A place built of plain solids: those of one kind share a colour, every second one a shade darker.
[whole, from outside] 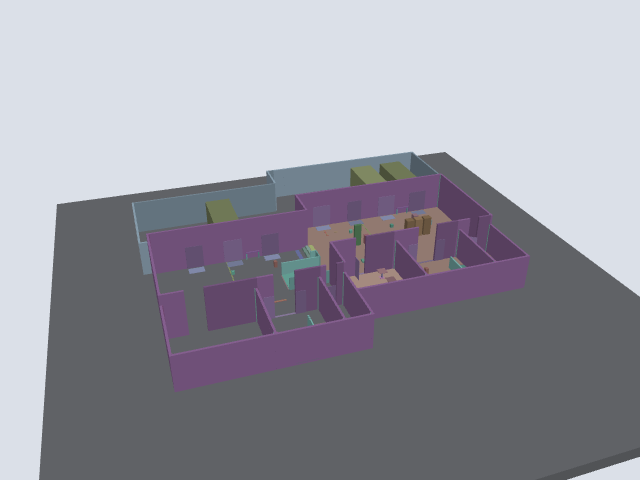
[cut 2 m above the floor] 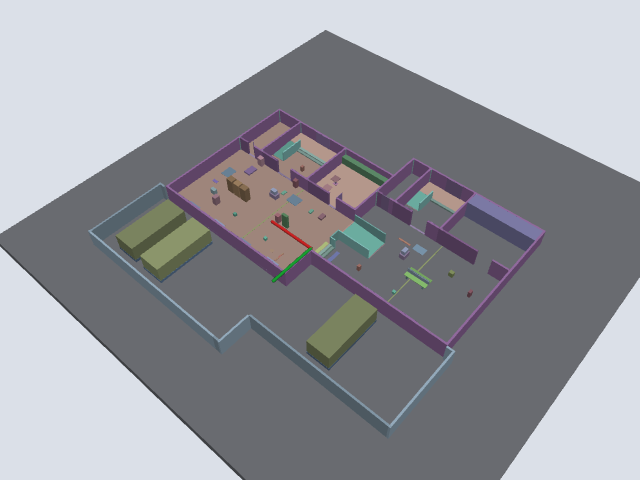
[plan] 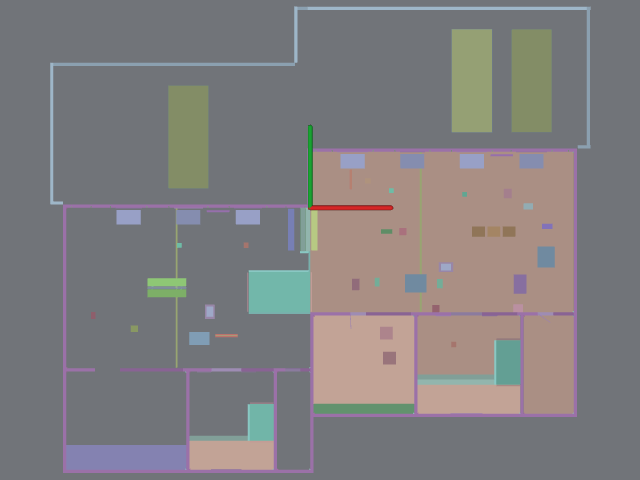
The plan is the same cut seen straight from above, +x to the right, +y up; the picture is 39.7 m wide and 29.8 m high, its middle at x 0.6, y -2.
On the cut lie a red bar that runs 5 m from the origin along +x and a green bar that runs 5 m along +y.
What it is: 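A town bus station's concourse; a hall 7 to 10.5 m deep behind a glazed screen with a door to each bay of 3.6 to 4.3 m; a fringe of rooms 4.2 to 6.4 m deep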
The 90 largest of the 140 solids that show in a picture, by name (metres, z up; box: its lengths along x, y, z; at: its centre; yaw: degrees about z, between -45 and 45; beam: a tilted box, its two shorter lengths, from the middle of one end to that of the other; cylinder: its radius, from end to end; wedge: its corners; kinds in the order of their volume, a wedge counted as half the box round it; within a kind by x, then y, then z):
{
 "bus_1": {"box": [2.5, 6.4, 3.05], "at": [-7.58, 4.4, 1.48]},
 "bus_2": {"box": [2.5, 6.4, 3.05], "at": [10.03, 7.88, 1.48]},
 "bus_3": {"box": [2.5, 6.4, 3.05], "at": [13.73, 7.88, 1.48]},
 "wall_1": {"box": [0.2, 6.5, 3.41], "at": [-15.25, -13.22, 1.66]},
 "wall_2": {"box": [0.2, 10.37, 4.37], "at": [-15.25, -4.98, 2.13]},
 "wall_3": {"box": [1.98, 0.2, 4.37], "at": [-14.36, -10.06, 2.13]},
 "wall_4": {"box": [7.85, 0.2, 3.41], "at": [-11.43, -16.37, 1.66]},
 "wall_5": {"box": [4.32, 0.2, 4.37], "at": [-9.66, -10.06, 2.13]},
 "wall_6": {"box": [15.35, 0.2, 4.37], "at": [-7.68, 0.1, 2.13]},
 "wall_7": {"box": [0.2, 2.2, 3.41], "at": [-7.6, -15.37, 1.66]},
 "wall_8": {"box": [0.2, 4.7, 3.41], "at": [-7.6, -12.32, 1.66]},
 "wall_9": {"box": [1.57, 0.2, 4.37], "at": [-6.92, -10.06, 2.13]},
 "wall_10": {"box": [5.63, 0.2, 3.41], "at": [-4.88, -16.37, 1.66]},
 "wall_11": {"box": [2.23, 0.2, 4.37], "at": [-3.18, -10.06, 2.13]},
 "wall_12": {"box": [0.2, 2.2, 3.41], "at": [-2.17, -15.37, 1.66]},
 "wall_13": {"box": [0.2, 4.7, 3.41], "at": [-2.17, -12.32, 1.66]},
 "wall_14": {"box": [0.71, 0.2, 4.37], "at": [-1.91, -10.06, 2.13]},
 "wall_15": {"box": [2.47, 0.2, 3.41], "at": [-1.03, -16.37, 1.66]},
 "wall_16": {"box": [0.83, 0.2, 4.37], "at": [-0.21, -10.06, 2.13]},
 "wall_17": {"box": [0.2, 3.68, 4.37], "at": [-0.1, 1.84, 2.13]},
 "wall_18": {"box": [0.2, 3.88, 3.41], "at": [0.1, -14.53, 1.66]},
 "wall_19": {"box": [0.2, 3.02, 3.41], "at": [0.1, -11.48, 1.66]},
 "wall_20": {"box": [0.2, 3.68, 4.37], "at": [0.1, -8.32, 2.13]},
 "wall_21": {"box": [0.2, 0.4, 4.37], "at": [0.1, -6.68, 2.13]},
 "wall_22": {"box": [2.48, 0.2, 4.37], "at": [1.24, -6.58, 2.13]},
 "wall_23": {"box": [6.65, 0.2, 3.41], "at": [3.32, -12.89, 1.66]},
 "wall_24": {"box": [3.2, 0.2, 4.37], "at": [5.05, -6.58, 2.13]},
 "wall_25": {"box": [0.2, 2.2, 3.41], "at": [6.55, -11.89, 1.66]},
 "wall_26": {"box": [0.2, 4.71, 3.41], "at": [6.55, -8.83, 1.66]},
 "wall_27": {"box": [0.6, 0.2, 4.37], "at": [6.55, -6.58, 2.13]},
 "wall_28": {"box": [2.29, 0.2, 4.37], "at": [7.59, -6.58, 2.13]},
 "wall_29": {"box": [16.76, 0.2, 4.37], "at": [8.18, 3.58, 2.13]},
 "wall_30": {"box": [6.79, 0.2, 3.41], "at": [9.85, -12.89, 1.66]},
 "wall_31": {"box": [2.58, 0.2, 4.37], "at": [11.95, -6.58, 2.13]},
 "wall_32": {"box": [0.2, 2.2, 3.41], "at": [13.14, -11.89, 1.66]},
 "wall_33": {"box": [0.2, 4.71, 3.41], "at": [13.14, -8.83, 1.66]},
 "wall_34": {"box": [0.6, 0.2, 4.37], "at": [13.14, -6.58, 2.13]},
 "wall_35": {"box": [1.08, 0.2, 4.37], "at": [13.58, -6.58, 2.13]},
 "wall_36": {"box": [3.52, 0.2, 3.41], "at": [14.8, -12.89, 1.66]},
 "wall_37": {"box": [1.47, 0.2, 4.37], "at": [15.82, -6.58, 2.13]},
 "wall_38": {"box": [0.2, 6.5, 3.41], "at": [16.46, -9.73, 1.66]},
 "wall_39": {"box": [0.2, 10.36, 4.37], "at": [16.46, -1.5, 2.13]},
 "raised_1": {"box": [5.23, 1.8, 0.24], "at": [-4.88, -15.37, 0.07]},
 "raised_2": {"box": [6.25, 6.1, 0.37], "at": [3.32, -9.73, 0.13]},
 "raised_3": {"box": [16.36, 9.96, 0.37], "at": [8.18, -1.5, 0.13]},
 "raised_4": {"box": [6.39, 1.8, 0.6], "at": [9.84, -11.89, 0.25]},
 "raised_5": {"box": [6.39, 4.3, 0.37], "at": [9.84, -8.83, 0.13]},
 "raised_6": {"box": [3.12, 6.1, 0.37], "at": [14.8, -9.73, 0.13]},
 "yard_wall_1": {"box": [0.2, 8.8, 3.45], "at": [-16.05, 4.6, 1.68]},
 "yard_wall_2": {"box": [0.8, 0.2, 3.45], "at": [-15.75, 0.3, 1.68]},
 "yard_wall_3": {"box": [15.2, 0.2, 3.45], "at": [-8.55, 8.9, 1.68]},
 "yard_wall_4": {"box": [0.2, 3.5, 3.45], "at": [-0.9, 10.75, 1.68]},
 "yard_wall_5": {"box": [0.8, 0.2, 3.45], "at": [-0.6, 12.38, 1.68]},
 "yard_wall_6": {"box": [1.2, 0.2, 3.45], "at": [0.4, 12.38, 1.68]},
 "yard_wall_7": {"box": [16.4, 0.2, 3.45], "at": [9.2, 12.38, 1.68]},
 "yard_wall_8": {"box": [0.8, 0.2, 3.45], "at": [17.0, 3.78, 1.68]},
 "yard_wall_9": {"box": [0.2, 8.8, 3.45], "at": [17.26, 8.08, 1.68]},
 "cubicles_1": {"box": [7.45, 1.55, 2.15], "at": [-11.43, -15.49, 1.02]},
 "bus_skirt_1": {"box": [2.53, 6.43, 0.37], "at": [-7.58, 4.4, 0.14]},
 "bus_skirt_2": {"box": [2.53, 6.43, 0.37], "at": [10.03, 7.88, 0.14]},
 "bus_skirt_3": {"box": [2.53, 6.43, 0.37], "at": [13.73, 7.88, 0.14]},
 "worktop_1": {"box": [6.25, 0.62, 0.97], "at": [3.32, -12.48, 0.75]},
 "ticket_machine_1": {"box": [0.8, 0.65, 1.95], "at": [10.44, -1.48, 1.24]},
 "ticket_machine_2": {"box": [0.8, 0.65, 1.95], "at": [11.39, -1.48, 1.24]},
 "ticket_machine_3": {"box": [0.8, 0.65, 1.95], "at": [12.34, -1.48, 1.24]},
 "slope_1": {"wedge": [[-3.83, -6.48, -0.05], [-3.83, -6.48, 0.0], [-3.83, -3.99, -0.05], [-3.83, -3.99, 0.0], [0.0, -6.48, -0.05], [0.0, -6.48, 0.32], [0.0, -3.99, -0.05], [0.0, -3.99, 0.32]]},
 "slope_2": {"wedge": [[-3.77, -14.47, -0.05], [-3.77, -14.47, 0.19], [-3.77, -12.19, -0.05], [-3.77, -12.19, 0.0], [-2.27, -14.47, -0.05], [-2.27, -14.47, 0.19], [-2.27, -12.19, -0.05], [-2.27, -12.19, 0.0]]},
 "slope_3": {"wedge": [[11.54, -10.99, 0.27], [11.54, -10.99, 0.55], [11.54, -8.22, 0.27], [11.54, -8.22, 0.32], [13.04, -10.99, 0.27], [13.04, -10.99, 0.55], [13.04, -8.22, 0.27], [13.04, -8.22, 0.32]]},
 "upstand_1": {"box": [0.12, 2.28, 1.24], "at": [-3.83, -13.33, 0.57]},
 "upstand_2": {"box": [3.83, 0.12, 1.37], "at": [-1.91, -6.54, 0.63]},
 "upstand_3": {"box": [3.83, 0.12, 1.37], "at": [-1.91, -3.93, 0.63]},
 "upstand_4": {"box": [0.12, 1.29, 1.37], "at": [-0.06, -3.35, 0.63]},
 "upstand_5": {"box": [0.12, 2.77, 1.28], "at": [11.48, -9.6, 0.91]},
 "flight_1": {"box": [3.61, 0.33, 0.24], "at": [-5.69, -14.31, 0.07]},
 "flight_2": {"box": [0.32, 2.7, 0.21], "at": [-0.48, -1.35, 0.05]},
 "flight_3": {"box": [0.33, 2.7, 0.37], "at": [-0.16, -1.35, 0.13]},
 "flight_4": {"box": [4.77, 0.33, 0.28], "at": [9.03, -10.83, 0.41]},
 "flight_5": {"box": [4.77, 0.32, 0.17], "at": [9.03, -10.51, 0.35]},
 "leaf_1": {"box": [1.91, 0.04, 2.38], "at": [2.63, 3.46, 1.46]},
 "leaf_2": {"box": [1.97, 0.04, 2.38], "at": [9.7, -12.77, 1.69]},
 "leaf_3": {"box": [1.92, 0.04, 2.38], "at": [10.03, 3.46, 1.46]},
 "leaf_4": {"box": [1.93, 0.04, 2.38], "at": [13.73, 3.46, 1.46]},
 "trolley_1": {"box": [0.6, 0.9, 0.6], "at": [-6.23, -6.45, 0.25]},
 "trolley_2": {"box": [0.9, 0.6, 0.6], "at": [8.42, -3.68, 0.57]},
 "board_1": {"box": [0.5, 0.6, 1.05], "at": [12.26, 0.89, 0.79]},
 "board_2": {"box": [0.6, 0.5, 1.05], "at": [12.9, -6.23, 0.79]},
 "totem_1": {"box": [0.7, 0.28, 2.35], "at": [4.74, -1.48, 1.44]},
 "bin_1": {"box": [0.45, 0.45, 1.0], "at": [5.74, -1.48, 0.77]},
 "bin_2": {"box": [0.45, 0.45, 1.0], "at": [7.8, -6.26, 0.77]},
 "pallet_1": {"box": [0.8, 1.2, 0.19], "at": [13.03, -4.73, 0.37]}
}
